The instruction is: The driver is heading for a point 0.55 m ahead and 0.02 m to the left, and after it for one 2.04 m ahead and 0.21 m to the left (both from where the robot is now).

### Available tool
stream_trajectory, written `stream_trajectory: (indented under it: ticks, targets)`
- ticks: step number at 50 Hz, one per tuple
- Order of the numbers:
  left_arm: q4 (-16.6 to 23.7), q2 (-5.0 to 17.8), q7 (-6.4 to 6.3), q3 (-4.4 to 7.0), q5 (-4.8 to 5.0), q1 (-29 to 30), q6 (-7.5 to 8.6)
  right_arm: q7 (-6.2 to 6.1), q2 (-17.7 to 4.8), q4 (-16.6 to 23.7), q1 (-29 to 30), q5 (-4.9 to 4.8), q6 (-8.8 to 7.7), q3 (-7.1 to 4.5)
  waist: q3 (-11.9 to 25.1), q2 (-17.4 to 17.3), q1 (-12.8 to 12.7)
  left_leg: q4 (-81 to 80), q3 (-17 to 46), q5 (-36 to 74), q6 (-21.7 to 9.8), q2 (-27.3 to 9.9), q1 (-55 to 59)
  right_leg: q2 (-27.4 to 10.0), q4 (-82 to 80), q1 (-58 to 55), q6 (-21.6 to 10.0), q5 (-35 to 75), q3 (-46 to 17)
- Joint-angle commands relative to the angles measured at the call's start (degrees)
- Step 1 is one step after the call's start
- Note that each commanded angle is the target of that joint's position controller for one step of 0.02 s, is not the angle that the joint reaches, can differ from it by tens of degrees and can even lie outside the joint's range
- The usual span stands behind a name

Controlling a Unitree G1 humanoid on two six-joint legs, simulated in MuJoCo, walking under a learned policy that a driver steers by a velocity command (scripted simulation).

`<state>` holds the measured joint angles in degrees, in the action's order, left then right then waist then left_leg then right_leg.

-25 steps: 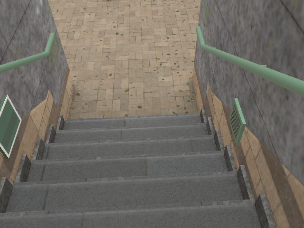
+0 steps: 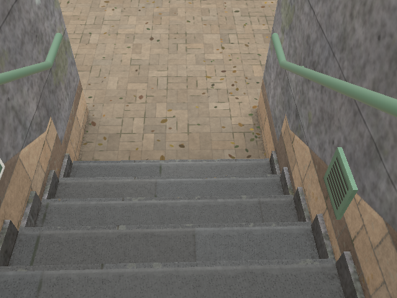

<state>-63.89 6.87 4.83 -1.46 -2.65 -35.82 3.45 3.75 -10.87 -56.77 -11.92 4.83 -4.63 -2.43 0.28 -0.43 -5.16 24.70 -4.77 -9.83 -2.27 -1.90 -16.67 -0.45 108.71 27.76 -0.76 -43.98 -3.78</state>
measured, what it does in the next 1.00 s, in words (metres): goes down: right foot 0.17 m lower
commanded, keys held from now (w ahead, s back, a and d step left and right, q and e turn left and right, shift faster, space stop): w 0.50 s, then w+q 0.50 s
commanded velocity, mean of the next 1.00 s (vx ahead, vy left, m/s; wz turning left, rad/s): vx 0.50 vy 0.00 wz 0.18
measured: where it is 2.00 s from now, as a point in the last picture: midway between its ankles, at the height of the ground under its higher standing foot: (193, 225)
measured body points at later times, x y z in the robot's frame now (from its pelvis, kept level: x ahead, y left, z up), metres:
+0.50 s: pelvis +0.25 -0.06 -0.15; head +0.26 -0.06 +0.30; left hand +0.43 +0.14 -0.27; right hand +0.07 -0.22 -0.28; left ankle +0.05 +0.09 -0.71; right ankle +0.34 -0.16 -0.90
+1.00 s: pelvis +0.48 -0.04 -0.25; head +0.48 -0.03 +0.20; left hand +0.29 +0.07 -0.39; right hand +0.64 -0.23 -0.38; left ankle +0.62 +0.14 -0.96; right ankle +0.33 -0.16 -0.91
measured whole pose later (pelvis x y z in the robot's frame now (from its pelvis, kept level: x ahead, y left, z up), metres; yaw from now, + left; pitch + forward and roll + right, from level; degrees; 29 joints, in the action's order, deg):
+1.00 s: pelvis +0.48 -0.04 -0.25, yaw +13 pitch +0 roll -4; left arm -65.9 4.0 0.4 -3.5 -6.6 -36.6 6.9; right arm 4.8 -11.0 -53.2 -11.0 5.1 -2.3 0.6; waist 0.7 -3.0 -4.2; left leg 35.3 2.3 20.4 -4.2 -7.1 -34.1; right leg -2.3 49.2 4.1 1.0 -43.6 18.2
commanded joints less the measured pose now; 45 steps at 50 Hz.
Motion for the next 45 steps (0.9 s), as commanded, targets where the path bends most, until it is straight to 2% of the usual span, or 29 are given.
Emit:
stream_trajectory:
  ticks: [1, 2, 3, 4, 5, 7, 8, 10, 11, 12, 14, 17, 21, 23, 24, 25, 26, 28, 29, 30, 31, 32, 33, 36, 38, 40, 41, 43, 45]
  targets:
    - [8.6, 4.8, -1.37, 1.96, 0.87, 4.5, 1.83, -0.17, -5.6, -3.8, -20.7, 2.46, 0.53, -0.93, -1.6, 0.4, 6.6, -2.3, 18.9, 20.2, -17.8, -22.9, 14.2, -6.5, 1.5, 34.2, -3.6, 17.7, -0.3]
    - [9.1, -0.8, -1.82, 0.54, -0.09, 3.8, 0.91, -0.73, -2.1, -2.8, -16.7, 2.95, 0.06, 0.46, -6.7, -0.4, 2.1, -5.2, 16.5, 13.4, -15.5, -20.6, -0.4, -10.3, -8.9, 27.7, -6.0, 26.4, -3.7]
    - [9.0, -3.9, -1.76, -0.29, -3.45, 5.0, 0.64, -2.4, 3.4, -0.3, -9.8, 1.13, -1.61, 2.18, -9.1, -0.1, 0.5, -8.1, 12.4, 5.9, -12.2, -13.8, -10.4, -11.9, -24.8, 23.7, -8.2, 39.9, -4.6]
    - [9.0, -1.6, -0.83, 0.18, -4.6, 5.6, -0.12, -3.3, 2.1, -0.1, -8.4, -0.58, -2.94, 2.2, -8.8, -2.4, 0.9, -7.8, 10.8, 1.2, -12.8, -10.9, -14.5, -10.1, -30.3, 21.3, -8.1, 44.2, -1.5]
    - [7.7, 1.7, 0.38, 1.1, -4.53, 6.1, -0.18, -3.7, 3.1, -0.7, -10.9, -1.57, -3.68, 2.96, -7.4, 1.6, 3.0, -6.8, 8.6, -1.5, -14.6, -10.5, -16.1, -9.6, -44.7, 19.3, -7.2, 56.7, 0.1]
    - [9.2, 2.4, 1.95, 0.72, -4.14, 10.0, -0.24, -3.03, -0.4, -2.8, -14.6, 1.46, -4.18, 3.58, -4.9, -5.3, 2.1, -2.5, 12.5, 4.1, -15.3, -10.4, -20.6, -8.4, -41.5, 14.1, -5.7, 63.4, 0.4]
    - [9.9, 4.0, 2.39, 0.8, -4.22, 9.9, 0.07, -2.86, -2.5, -2.6, -15.3, 1.86, -4.36, 3.65, -3.8, -2.4, 1.6, 0.3, 11.4, 7.3, -15.2, -10.2, -20.9, -6.9, -40.4, 13.0, -5.2, 62.7, 1.4]
    - [13.0, 5.4, 1.23, 0.32, -4.93, 21.3, 0.56, -4.99, 0.1, -7.3, -27.0, -0.26, -4.84, 4.86, -4.6, -0.8, 9.1, 6.2, 18.7, 3.6, -15.1, -13.5, 5.6, -10.6, -56.4, 37.6, -3.1, 70.9, -5.7]
    - [13.9, 5.2, 0.46, -0.16, -4.64, 25.1, 0.59, -5.68, 1.6, -9.8, -32.6, 0.08, -4.39, 5.42, -6.0, -0.5, 11.5, 8.9, 22.6, 1.4, -15.7, -15.2, 12.6, -10.8, -59.6, 46.0, -2.0, 69.6, -6.1]
    - [12.5, 5.8, 0.49, -0.74, -4.77, 25.0, 0.81, -6.12, 2.5, -8.4, -31.8, -0.19, -3.87, 6.04, -5.2, 2.1, 11.7, 12.3, 18.8, -2.2, -14.8, -12.0, 7.2, -10.6, -69.4, 38.3, -2.0, 79.8, -4.2]
    - [13.0, 6.6, 0.81, -0.92, -4.27, 26.9, 0.15, -4.19, 0.9, -7.4, -28.1, 0.87, -2.89, 6.67, -7.3, -2.1, 9.2, 9.8, 17.0, -11.7, -14.9, -9.2, -14.6, -7.5, -64.5, 17.4, -2.4, 80.5, 1.6]
    - [16.8, 8.4, 0.71, -1.14, -4.24, 33.6, -0.96, -4.42, -1.1, -5.8, -24.3, 0.94, -2.78, 6.34, -6.9, -1.5, 10.1, 13.4, 14.8, -19.2, -12.1, -7.5, -20.4, -5.7, -69.5, 3.2, -2.0, 72.0, 3.9]
    - [17.4, 8.9, -0.36, -1.79, -2.57, 39.9, -0.74, -5.47, -5.7, -7.9, -29.4, 0.41, 0.23, 3.94, -9.5, -1.2, 15.5, 21.7, 21.1, -8.3, -10.3, -12.5, 4.3, -6.4, -91.3, 6.9, -2.1, 56.4, 2.0]
    - [13.7, 11.5, -1.19, 0.16, -1.6, 29.0, 0.23, -2.92, -7.2, -9.3, -28.4, 2.19, 1.52, 2.89, -5.9, 1.9, 10.3, 34.2, 18.2, 1.6, -8.8, -10.4, 6.2, -6.0, -98.0, -8.8, -3.9, 59.2, 3.7]
    - [6.1, 15.2, -1.59, 2.77, -0.9, 10.4, 1.3, -0.07, -7.2, -10.7, -30.5, 3.49, 2.22, 2.78, -0.4, 5.0, 4.4, 52.3, 11.0, -0.5, -4.4, -5.4, 0.3, -6.7, -100.4, -28.3, -5.3, 75.6, 6.1]
    - [4.3, 19.1, -0.99, 4.96, -2.76, -3.7, 0.75, 2.48, 1.6, -13.1, -41.4, 3.44, 1.96, 4.22, 14.9, 12.6, 2.8, 75.8, 5.3, -27.2, 0.7, 1.5, -21.8, -13.6, -75.2, -62.2, -14.3, 95.2, 3.7]
    - [4.3, 23.5, 0.17, 6.46, -4.0, -5.2, -0.23, 3.7, 0.0, -8.6, -36.3, -0.62, 0.78, 2.63, 19.5, 12.3, 1.6, 93.6, 2.8, -37.8, 1.6, 1.8, -34.5, -20.0, -67.3, -68.4, -17.5, 104.6, -1.9]
    - [5.6, 19.7, 0.31, 6.46, -3.34, -0.7, -0.77, 2.65, -2.5, -0.1, -18.1, -3.71, -0.92, 2.36, 8.8, 5.2, -2.3, 94.9, 4.2, -32.5, 1.4, -0.5, -51.0, -25.6, -80.1, -52.1, -20.8, 66.5, -12.6]
    - [6.2, 13.8, -0.25, 4.35, -4.93, 5.1, -0.68, 0.97, -0.3, 1.7, -15.6, -4.12, -1.4, 2.99, 2.7, -3.3, 1.9, 82.8, 9.9, -19.9, -0.4, -4.7, -47.6, -24.2, -82.7, -37.1, -17.3, 54.8, -8.5]
    - [6.6, 11.3, -0.05, 3.35, -5.87, 7.5, -0.22, -0.26, -1.5, 1.5, -17.5, -4.5, -1.46, 2.31, -2.9, -2.9, 6.1, 76.5, 11.3, -12.6, -1.1, -6.5, -39.4, -24.9, -85.0, -20.6, -16.3, 59.2, -7.7]
    - [7.1, 5.0, -1.26, 1.58, -5.33, 9.0, 1.53, -1.12, -0.1, 1.1, -19.4, -3.3, -1.28, 2.48, -4.3, -2.5, 9.6, 60.9, 13.6, 0.3, -2.9, -8.5, -35.0, -20.0, -86.4, -12.1, -12.9, 57.1, -3.3]
    - [6.8, 5.0, -2.29, 1.47, -5.22, 7.9, 2.87, -1.1, 0.8, 0.3, -19.8, -2.01, -0.87, 2.67, -5.1, 2.8, 9.9, 57.5, 12.9, 4.1, -3.5, -7.7, -34.0, -17.2, -87.0, -9.8, -12.0, 56.3, -1.5]
    - [6.7, 4.4, -2.99, 1.18, -4.0, 7.8, 3.98, -0.44, 0.3, -1.1, -20.4, -1.25, -0.61, 2.45, -4.9, -0.4, 8.8, 44.5, 14.6, 15.0, -3.1, -6.5, -31.8, -16.8, -89.7, -6.7, -14.5, 53.3, 0.1]
    - [7.6, 11.3, -2.95, 2.9, -4.83, 12.1, 4.86, 1.54, 0.9, -2.0, -19.6, 0.61, 0.32, 2.69, -0.7, 1.9, 10.5, 43.7, 12.2, 17.7, -1.8, -4.6, -28.1, -15.9, -86.3, -5.2, -17.4, 52.0, 1.4]
    - [4.5, 4.1, -4.06, 0.84, -4.46, 6.6, 5.01, 1.23, -1.4, 1.4, -12.3, 1.91, 0.43, 2.63, -2.6, -0.2, 6.0, 31.3, 17.9, 26.9, -1.9, -6.5, -38.8, -17.5, -84.5, -15.7, -15.1, 47.1, 1.0]
    - [0.0, 3.2, -4.69, -0.07, -4.11, -2.1, 4.99, 0.27, -2.0, 3.3, -7.2, 0.86, 0.39, 2.69, -6.3, 3.1, 3.3, 26.8, 19.5, 28.9, -2.0, -6.5, -49.3, -20.5, -83.2, -26.3, -15.1, 42.9, -4.1]
    - [-0.4, 2.4, -4.88, -0.65, -3.46, -4.1, 4.39, 0.54, -2.7, 1.6, -7.7, 0.24, 0.08, 2.64, -7.7, -1.9, 2.3, 17.4, 18.5, 39.5, -1.9, -5.7, -46.0, -18.0, -79.6, -24.3, -13.8, 40.8, 1.6]
    - [-0.2, 3.1, -3.39, -1.42, -4.72, -3.0, 3.91, 1.73, -2.8, 2.8, -3.8, 0.01, 0.7, 2.53, -8.8, 2.9, 3.3, 20.6, 10.7, 39.0, -2.9, -5.7, -31.2, -16.3, -82.0, -12.1, -13.1, 36.3, 5.7]
    - [1.5, 3.0, -3.67, -1.7, -5.22, 1.4, 4.05, 1.59, -2.4, 4.0, -1.2, 0.8, 1.29, 2.92, -9.4, 1.5, 4.0, 18.1, 7.4, 41.5, -3.1, -5.0, -18.4, -13.0, -79.1, -2.7, -9.8, 29.0, 11.1]
Velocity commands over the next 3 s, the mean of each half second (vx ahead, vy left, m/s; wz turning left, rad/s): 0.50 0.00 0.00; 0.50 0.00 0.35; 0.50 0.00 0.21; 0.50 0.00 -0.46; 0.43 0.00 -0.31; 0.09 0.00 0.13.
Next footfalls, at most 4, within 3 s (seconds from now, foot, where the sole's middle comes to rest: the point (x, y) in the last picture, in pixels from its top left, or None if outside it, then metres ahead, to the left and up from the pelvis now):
0.48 right None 0.37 -0.16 -0.95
1.12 left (183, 292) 0.64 0.13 -1.12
1.58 right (216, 242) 0.98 0.00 -1.29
2.04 left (174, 217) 1.20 0.26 -1.46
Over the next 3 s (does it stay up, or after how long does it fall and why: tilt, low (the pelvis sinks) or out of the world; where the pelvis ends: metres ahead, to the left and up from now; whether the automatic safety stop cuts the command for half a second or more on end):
stays up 1.49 0.15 -0.88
